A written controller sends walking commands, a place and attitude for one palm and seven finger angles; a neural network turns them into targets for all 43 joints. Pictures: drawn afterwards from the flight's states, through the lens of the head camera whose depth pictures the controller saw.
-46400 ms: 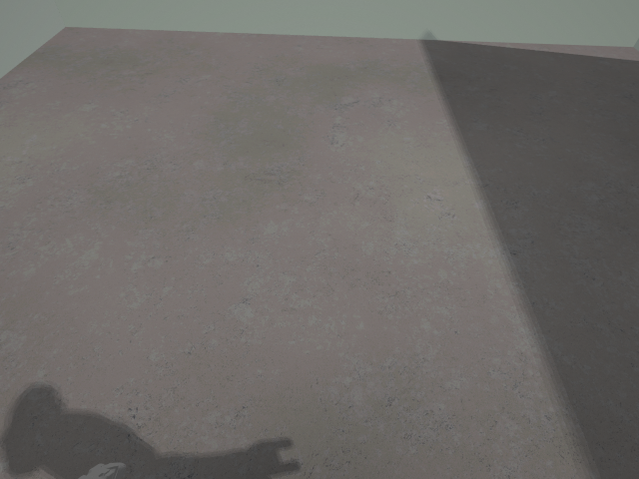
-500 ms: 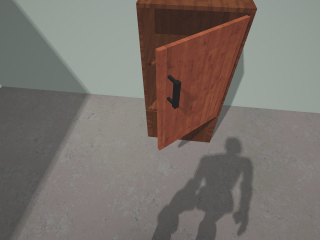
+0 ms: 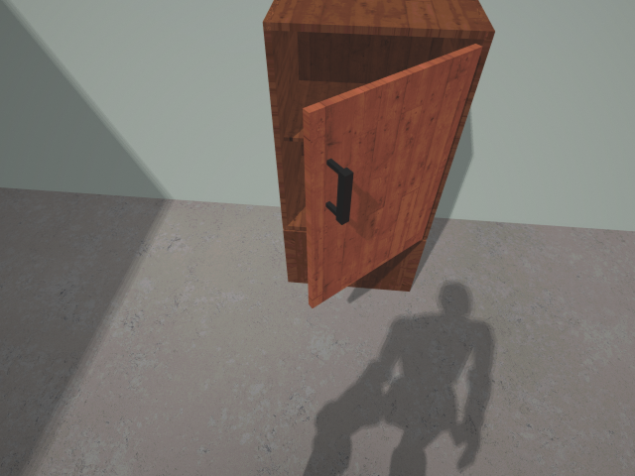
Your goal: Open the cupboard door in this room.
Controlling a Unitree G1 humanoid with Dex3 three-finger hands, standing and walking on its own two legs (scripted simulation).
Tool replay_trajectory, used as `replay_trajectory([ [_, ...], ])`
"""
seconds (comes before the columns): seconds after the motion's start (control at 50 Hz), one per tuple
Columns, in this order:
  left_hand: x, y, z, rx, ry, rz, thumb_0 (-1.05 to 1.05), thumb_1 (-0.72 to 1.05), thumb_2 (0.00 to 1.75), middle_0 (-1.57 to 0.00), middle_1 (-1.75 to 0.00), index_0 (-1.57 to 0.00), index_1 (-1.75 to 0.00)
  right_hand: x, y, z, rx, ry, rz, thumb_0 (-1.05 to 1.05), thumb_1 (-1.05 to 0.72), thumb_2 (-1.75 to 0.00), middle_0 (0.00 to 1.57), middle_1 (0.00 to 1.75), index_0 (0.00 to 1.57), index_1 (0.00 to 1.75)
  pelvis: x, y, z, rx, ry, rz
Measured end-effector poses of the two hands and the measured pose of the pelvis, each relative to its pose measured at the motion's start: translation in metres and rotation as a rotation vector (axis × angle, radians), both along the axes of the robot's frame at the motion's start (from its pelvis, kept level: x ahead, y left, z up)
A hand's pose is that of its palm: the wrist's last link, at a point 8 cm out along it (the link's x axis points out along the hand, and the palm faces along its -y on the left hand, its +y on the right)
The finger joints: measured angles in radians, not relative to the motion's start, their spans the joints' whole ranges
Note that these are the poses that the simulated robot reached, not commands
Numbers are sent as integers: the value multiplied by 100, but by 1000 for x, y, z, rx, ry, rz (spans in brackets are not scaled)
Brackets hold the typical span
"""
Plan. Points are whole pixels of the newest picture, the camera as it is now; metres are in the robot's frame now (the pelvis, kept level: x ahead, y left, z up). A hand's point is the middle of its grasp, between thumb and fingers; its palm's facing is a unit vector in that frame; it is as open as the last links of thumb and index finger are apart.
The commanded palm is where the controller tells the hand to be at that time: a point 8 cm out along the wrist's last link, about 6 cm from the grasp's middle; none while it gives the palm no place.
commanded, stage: look to check the result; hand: left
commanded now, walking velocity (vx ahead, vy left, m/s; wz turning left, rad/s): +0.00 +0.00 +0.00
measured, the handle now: (337, 192) +0.61 -0.01 -0.02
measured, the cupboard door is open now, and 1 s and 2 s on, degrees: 42 42 42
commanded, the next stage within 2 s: walk to a spot facing it in 0.62 s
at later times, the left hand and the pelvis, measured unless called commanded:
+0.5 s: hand out of the picture +0.01 +0.16 -0.18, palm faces +0.03 -0.98 -0.18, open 7.4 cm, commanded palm none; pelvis +0.01 +0.00 +0.00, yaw +0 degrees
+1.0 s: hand out of the picture +0.03 +0.17 -0.18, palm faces -0.03 -0.98 -0.20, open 7.4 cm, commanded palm none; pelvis +0.02 -0.01 -0.01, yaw -5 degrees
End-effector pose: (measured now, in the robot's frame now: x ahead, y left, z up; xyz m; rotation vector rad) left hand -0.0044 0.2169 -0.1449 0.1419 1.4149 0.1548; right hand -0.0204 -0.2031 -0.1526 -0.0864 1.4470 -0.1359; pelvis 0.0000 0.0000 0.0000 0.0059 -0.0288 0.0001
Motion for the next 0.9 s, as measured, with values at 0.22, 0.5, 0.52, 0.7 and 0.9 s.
replay_trajectory([
  [0.22,-8,-5,-1,-14,41,10,0,90,90,-20,-30,-20,-30,13,-10,3,-26,-5,12,0,-90,-90,20,30,20,30,6,-1,1,-1,1,0],
  [0.5,6,-6,-1,-12,20,7,0,90,90,-20,-30,-20,-30,31,-18,5,-39,-25,30,0,-91,-90,20,30,20,30,12,-4,2,-1,-1,5],
  [0.52,7,-6,-1,-11,18,6,0,90,90,-20,-30,-20,-30,31,-19,5,-39,-26,30,0,-91,-90,20,30,20,30,13,-5,2,-1,0,5],
  [0.7,17,-4,1,-1,7,0,0,90,90,-20,-30,-20,-30,36,-22,5,-38,-21,34,0,-91,-90,20,30,20,30,17,-7,2,0,4,6],
  [0.9,25,-3,-1,3,24,-11,0,90,90,-20,-30,-20,-30,41,-29,3,-57,-31,-9,0,-91,-90,20,30,20,30,20,-9,-1,-1,13,-37],
])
